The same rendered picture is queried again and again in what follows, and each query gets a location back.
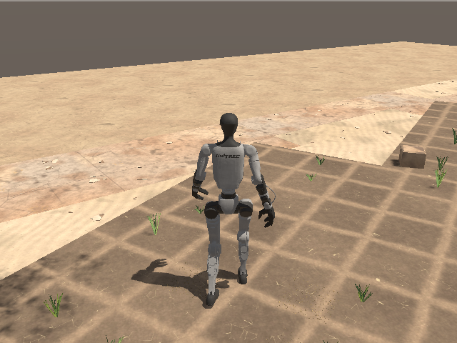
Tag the right robot thigh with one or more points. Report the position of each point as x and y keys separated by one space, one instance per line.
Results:
x=245 y=209

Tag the left robot hand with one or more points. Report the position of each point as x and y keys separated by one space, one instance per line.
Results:
x=198 y=196

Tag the right robot upper arm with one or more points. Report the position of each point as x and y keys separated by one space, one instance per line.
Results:
x=254 y=163

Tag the robot left shin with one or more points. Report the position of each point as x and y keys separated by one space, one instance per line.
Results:
x=212 y=269

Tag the left robot upper arm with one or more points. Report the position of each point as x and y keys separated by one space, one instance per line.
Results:
x=206 y=150

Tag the left robot forearm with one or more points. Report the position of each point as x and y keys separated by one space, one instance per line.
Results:
x=196 y=184

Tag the right robot forearm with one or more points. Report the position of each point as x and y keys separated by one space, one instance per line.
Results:
x=263 y=193

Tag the right robot hand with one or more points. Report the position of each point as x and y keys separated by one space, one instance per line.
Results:
x=271 y=216

